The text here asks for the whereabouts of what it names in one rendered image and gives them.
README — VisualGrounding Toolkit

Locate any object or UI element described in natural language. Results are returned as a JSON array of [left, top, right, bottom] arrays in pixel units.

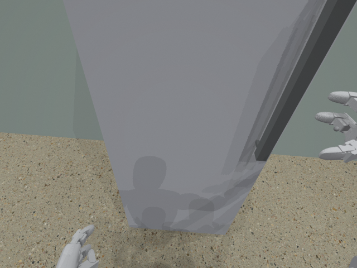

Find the robot right hand
[[315, 92, 357, 163]]

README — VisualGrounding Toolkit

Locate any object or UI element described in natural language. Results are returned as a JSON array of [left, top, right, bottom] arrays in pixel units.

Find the handle
[[254, 0, 357, 161]]

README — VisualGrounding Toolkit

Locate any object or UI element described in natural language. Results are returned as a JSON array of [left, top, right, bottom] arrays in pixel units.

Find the fridge door
[[63, 0, 357, 235]]

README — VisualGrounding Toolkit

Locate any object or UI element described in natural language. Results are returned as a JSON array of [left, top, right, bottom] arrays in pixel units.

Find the robot left hand
[[56, 224, 99, 268]]

